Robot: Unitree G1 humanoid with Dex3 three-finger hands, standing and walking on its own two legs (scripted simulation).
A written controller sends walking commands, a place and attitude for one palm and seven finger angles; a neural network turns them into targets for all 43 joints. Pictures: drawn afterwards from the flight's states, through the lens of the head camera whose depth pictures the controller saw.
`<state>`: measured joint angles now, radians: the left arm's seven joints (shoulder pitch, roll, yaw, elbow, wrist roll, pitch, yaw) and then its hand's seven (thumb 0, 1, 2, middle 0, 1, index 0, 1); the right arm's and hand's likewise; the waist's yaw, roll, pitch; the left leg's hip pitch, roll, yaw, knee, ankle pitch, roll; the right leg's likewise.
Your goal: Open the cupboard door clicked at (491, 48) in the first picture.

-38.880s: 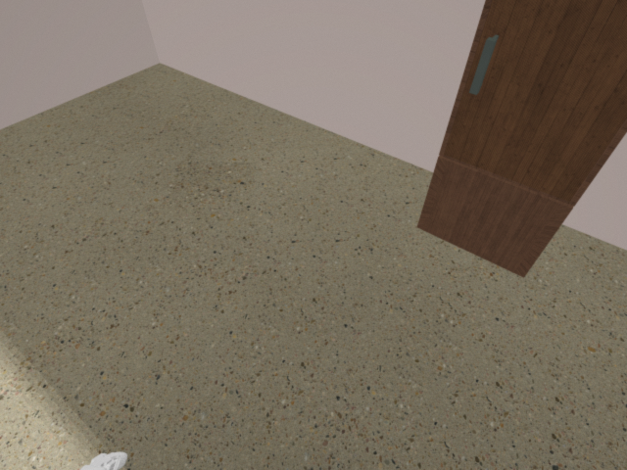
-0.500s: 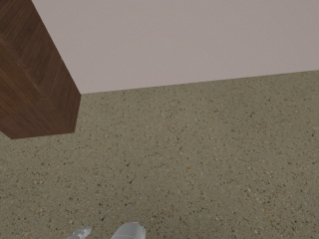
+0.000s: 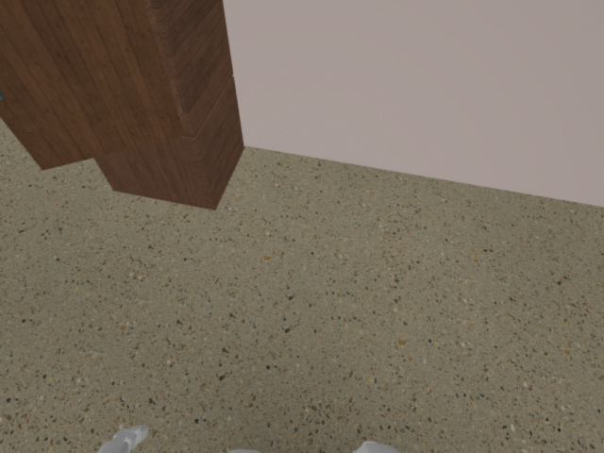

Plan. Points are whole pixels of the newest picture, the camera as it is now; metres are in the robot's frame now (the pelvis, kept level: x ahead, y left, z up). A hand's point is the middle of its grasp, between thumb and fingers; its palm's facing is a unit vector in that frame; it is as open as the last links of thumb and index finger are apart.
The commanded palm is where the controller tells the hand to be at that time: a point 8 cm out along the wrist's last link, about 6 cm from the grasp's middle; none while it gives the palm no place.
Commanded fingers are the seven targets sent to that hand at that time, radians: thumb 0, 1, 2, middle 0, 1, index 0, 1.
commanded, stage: turn to face it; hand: left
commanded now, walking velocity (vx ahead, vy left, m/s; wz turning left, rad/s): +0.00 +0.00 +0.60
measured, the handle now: out of the picture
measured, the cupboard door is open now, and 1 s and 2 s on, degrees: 36 36 36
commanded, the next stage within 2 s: take the last steps up to it in 0.52 s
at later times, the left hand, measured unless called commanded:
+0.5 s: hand out of the picture -0.02 +0.20 -0.19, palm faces +0.33 -0.92 -0.22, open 7.4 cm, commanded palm none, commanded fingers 0.00 0.90 0.90 -0.20 -0.30 -0.20 -0.30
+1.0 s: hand out of the picture -0.04 +0.16 -0.15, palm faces +0.49 -0.85 -0.19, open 7.4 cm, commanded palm none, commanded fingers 0.00 0.90 0.90 -0.20 -0.30 -0.20 -0.30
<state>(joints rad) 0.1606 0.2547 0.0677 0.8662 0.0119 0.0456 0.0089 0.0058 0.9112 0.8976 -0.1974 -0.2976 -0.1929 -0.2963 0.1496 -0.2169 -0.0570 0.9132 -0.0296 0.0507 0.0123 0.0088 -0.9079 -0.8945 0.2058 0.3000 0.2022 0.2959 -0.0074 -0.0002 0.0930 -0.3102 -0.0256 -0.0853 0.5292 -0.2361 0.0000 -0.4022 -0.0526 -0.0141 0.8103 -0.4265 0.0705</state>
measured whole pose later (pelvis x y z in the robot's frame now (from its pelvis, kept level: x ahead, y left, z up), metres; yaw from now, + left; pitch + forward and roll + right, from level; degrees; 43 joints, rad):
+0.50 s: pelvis +0.01 +0.00 -0.01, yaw +17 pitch +0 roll +1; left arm 0.24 0.24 0.06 0.95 0.01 0.05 0.02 0.00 0.91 0.90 -0.20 -0.30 -0.20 -0.30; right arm 0.10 -0.20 -0.05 0.93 -0.02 0.03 0.01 0.01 -0.91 -0.90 0.20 0.30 0.20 0.30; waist 0.02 -0.08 0.10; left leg -0.30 -0.01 0.06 0.60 -0.31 0.04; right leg -0.36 -0.12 -0.09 0.93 -0.54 0.06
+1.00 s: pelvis +0.05 +0.01 +0.01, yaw +26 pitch +0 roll +2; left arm 0.36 0.14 0.04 1.02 0.03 -0.05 0.00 0.00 0.91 0.90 -0.20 -0.30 -0.20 -0.30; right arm 0.22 -0.23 -0.08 1.01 -0.03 0.06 0.05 0.01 -0.91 -0.90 0.20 0.30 0.20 0.30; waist 0.01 -0.01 0.04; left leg -0.54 0.05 0.04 0.99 -0.24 -0.04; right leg -0.08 -0.12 -0.15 0.36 -0.28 0.04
